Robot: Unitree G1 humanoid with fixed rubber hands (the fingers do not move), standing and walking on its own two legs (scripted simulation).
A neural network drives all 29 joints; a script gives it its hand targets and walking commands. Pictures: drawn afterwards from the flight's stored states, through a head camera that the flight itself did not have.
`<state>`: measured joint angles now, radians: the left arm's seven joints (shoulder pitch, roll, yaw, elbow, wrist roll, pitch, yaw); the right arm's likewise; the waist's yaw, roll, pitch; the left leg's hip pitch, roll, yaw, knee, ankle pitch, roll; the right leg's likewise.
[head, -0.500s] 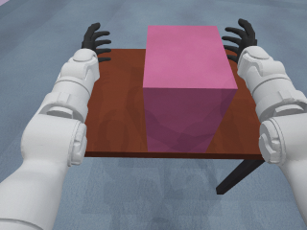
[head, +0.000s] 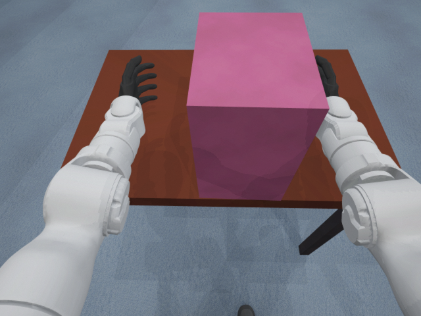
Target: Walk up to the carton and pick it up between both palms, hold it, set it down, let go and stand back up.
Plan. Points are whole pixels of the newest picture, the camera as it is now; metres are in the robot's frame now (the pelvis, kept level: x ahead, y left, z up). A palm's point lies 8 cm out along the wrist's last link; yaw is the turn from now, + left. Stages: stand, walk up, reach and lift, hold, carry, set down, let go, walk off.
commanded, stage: reach and lift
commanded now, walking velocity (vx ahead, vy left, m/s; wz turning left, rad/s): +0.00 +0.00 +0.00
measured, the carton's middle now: (244, 116) +0.49 -0.07 +0.07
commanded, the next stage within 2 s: none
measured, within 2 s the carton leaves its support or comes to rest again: neither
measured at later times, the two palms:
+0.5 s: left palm (164, 104) +0.50 +0.09 +0.10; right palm (309, 109) +0.47 -0.19 +0.09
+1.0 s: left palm (159, 111) +0.49 +0.10 +0.10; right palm (304, 121) +0.45 -0.18 +0.09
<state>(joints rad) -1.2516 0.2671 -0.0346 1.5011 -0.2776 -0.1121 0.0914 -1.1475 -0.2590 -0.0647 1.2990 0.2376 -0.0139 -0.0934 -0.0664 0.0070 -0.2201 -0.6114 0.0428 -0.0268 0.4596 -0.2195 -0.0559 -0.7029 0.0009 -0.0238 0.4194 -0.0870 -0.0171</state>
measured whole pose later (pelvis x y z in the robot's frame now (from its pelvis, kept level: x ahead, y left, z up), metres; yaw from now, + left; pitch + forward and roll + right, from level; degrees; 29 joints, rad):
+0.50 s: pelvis +0.01 +0.01 +0.00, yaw -1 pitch +23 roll +0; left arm -1.20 0.13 0.19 1.42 -0.04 -0.21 0.12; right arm -1.10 -0.16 -0.21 1.23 0.07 -0.12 -0.10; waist -0.07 0.03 -0.20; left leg -0.64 0.04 -0.01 0.46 -0.22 -0.05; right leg -0.74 0.00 -0.01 0.41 -0.08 -0.01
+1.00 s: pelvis +0.03 +0.02 +0.01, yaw -2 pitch +11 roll +0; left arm -0.97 -0.08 0.61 1.04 0.42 -0.11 0.05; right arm -0.86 0.07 -0.69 0.93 -0.50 -0.19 0.00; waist -0.06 0.01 -0.03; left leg -0.28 0.05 0.02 0.33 -0.24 -0.03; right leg -0.39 0.00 -0.01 0.31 -0.11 0.01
